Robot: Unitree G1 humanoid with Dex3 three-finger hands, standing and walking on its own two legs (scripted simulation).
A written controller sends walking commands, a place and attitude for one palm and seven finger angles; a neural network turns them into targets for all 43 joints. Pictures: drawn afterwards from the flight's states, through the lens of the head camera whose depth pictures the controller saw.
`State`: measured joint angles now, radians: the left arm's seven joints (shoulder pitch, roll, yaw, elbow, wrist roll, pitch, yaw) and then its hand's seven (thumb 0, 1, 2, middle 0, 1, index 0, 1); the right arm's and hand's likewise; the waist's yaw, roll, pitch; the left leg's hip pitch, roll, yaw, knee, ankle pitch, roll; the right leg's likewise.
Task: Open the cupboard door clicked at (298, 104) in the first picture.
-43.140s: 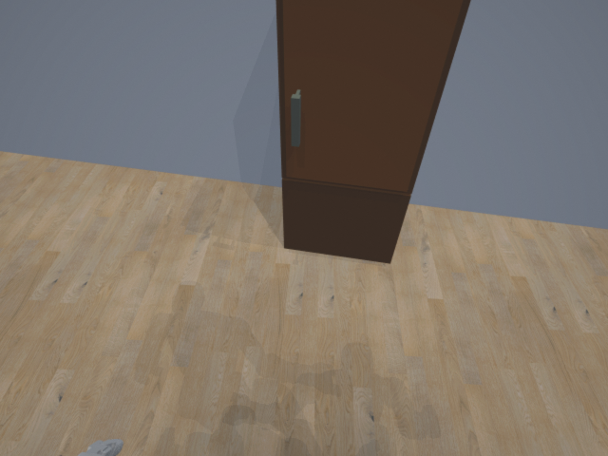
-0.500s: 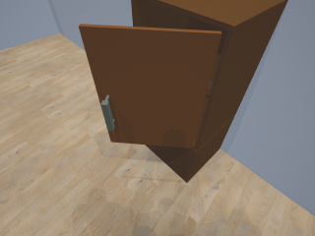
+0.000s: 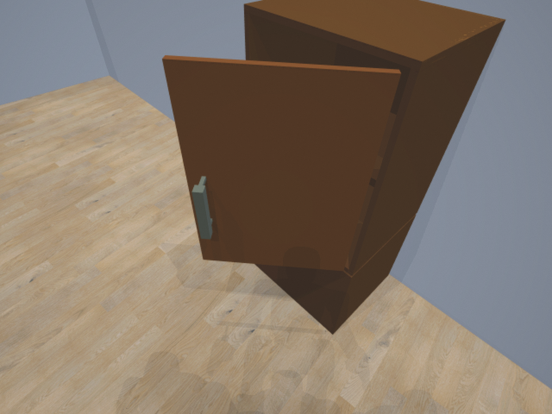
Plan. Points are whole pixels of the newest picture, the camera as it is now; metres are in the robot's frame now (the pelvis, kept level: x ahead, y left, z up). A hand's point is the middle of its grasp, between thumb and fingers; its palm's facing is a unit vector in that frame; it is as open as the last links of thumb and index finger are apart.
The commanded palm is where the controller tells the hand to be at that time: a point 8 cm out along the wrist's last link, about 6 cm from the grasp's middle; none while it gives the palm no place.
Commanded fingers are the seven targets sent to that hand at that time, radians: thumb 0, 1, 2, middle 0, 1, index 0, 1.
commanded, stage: look again from close up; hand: left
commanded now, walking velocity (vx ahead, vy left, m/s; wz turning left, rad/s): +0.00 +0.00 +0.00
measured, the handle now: (204, 207) +0.60 +0.21 -0.10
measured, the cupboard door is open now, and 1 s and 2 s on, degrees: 41 41 41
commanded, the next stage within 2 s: shuffle to correct the standing spot in 0.20 s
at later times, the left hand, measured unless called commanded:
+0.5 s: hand out of the picture -0.01 +0.22 -0.18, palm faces +0.00 -0.98 -0.18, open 7.4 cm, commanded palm none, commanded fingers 0.00 0.90 0.90 -0.20 -0.30 -0.20 -0.30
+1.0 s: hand out of the picture +0.04 +0.18 -0.18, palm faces +0.06 -0.99 -0.13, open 7.4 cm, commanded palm none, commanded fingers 0.00 0.90 0.90 -0.20 -0.30 -0.20 -0.30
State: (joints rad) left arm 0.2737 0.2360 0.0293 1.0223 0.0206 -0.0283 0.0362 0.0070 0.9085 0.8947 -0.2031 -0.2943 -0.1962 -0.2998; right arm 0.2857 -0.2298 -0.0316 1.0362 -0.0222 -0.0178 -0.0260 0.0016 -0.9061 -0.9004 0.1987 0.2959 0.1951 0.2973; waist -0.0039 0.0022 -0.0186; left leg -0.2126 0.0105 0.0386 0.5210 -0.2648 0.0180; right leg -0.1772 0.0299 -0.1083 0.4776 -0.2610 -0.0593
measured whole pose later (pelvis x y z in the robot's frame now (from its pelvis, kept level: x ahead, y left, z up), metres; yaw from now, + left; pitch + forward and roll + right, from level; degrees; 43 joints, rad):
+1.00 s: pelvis +0.06 +0.04 +0.01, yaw -1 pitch -1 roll -1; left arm 0.36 0.09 0.00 1.08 0.01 0.00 0.06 0.01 0.91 0.89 -0.20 -0.29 -0.20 -0.30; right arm 0.29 -0.12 -0.02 1.11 0.00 -0.01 -0.07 0.02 -0.93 -0.90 0.20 0.30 0.20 0.30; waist 0.01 -0.02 0.03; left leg -0.16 -0.03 0.09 0.54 -0.29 0.07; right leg -0.15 -0.02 -0.07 0.55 -0.27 0.00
